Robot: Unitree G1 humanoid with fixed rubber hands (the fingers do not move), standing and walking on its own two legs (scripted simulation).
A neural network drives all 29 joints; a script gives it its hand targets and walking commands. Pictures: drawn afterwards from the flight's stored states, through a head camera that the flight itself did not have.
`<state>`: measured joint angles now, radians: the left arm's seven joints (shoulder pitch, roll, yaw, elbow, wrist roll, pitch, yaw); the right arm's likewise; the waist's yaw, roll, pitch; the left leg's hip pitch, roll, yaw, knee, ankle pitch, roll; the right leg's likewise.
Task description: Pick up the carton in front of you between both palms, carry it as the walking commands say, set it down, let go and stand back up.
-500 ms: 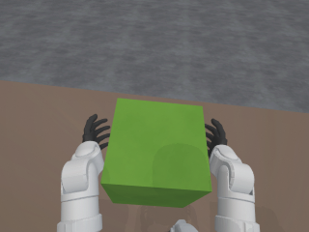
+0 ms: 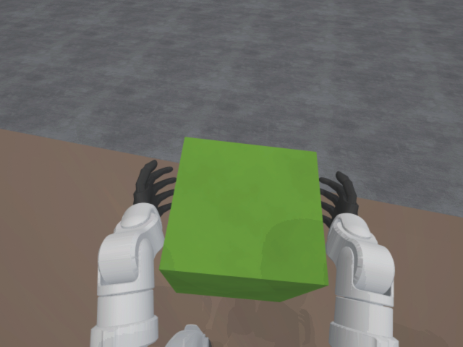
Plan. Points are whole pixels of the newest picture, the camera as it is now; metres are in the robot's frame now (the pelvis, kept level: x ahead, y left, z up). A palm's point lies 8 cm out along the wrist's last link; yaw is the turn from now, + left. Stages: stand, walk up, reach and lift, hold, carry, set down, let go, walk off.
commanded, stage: carry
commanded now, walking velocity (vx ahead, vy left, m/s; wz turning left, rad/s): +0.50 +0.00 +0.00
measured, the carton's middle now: (238, 230) +0.33 +0.02 +0.02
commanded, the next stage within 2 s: none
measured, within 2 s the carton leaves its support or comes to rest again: neither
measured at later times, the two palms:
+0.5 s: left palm (199, 105) +0.66 +0.13 +0.04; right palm (325, 115) +0.64 -0.18 +0.04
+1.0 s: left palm (222, 51) +0.95 +0.10 +0.03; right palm (320, 57) +0.95 -0.21 +0.02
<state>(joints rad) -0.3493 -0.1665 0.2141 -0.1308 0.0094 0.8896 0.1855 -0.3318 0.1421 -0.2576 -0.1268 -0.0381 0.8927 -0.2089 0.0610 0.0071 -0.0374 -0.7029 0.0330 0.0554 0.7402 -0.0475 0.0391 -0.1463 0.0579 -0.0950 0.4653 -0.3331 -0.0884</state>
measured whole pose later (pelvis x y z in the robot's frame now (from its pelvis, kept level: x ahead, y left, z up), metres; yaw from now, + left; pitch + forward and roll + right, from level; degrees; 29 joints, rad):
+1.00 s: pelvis +0.63 -0.06 -0.06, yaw +0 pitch +6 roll +1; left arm -0.37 -0.16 0.24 -0.09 0.02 0.90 0.19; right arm -0.36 0.14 -0.26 -0.09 -0.04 0.92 -0.21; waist 0.05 -0.01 -0.05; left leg -0.74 0.06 0.04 0.88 -0.10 0.03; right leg -0.19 0.06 -0.12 0.46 -0.28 -0.11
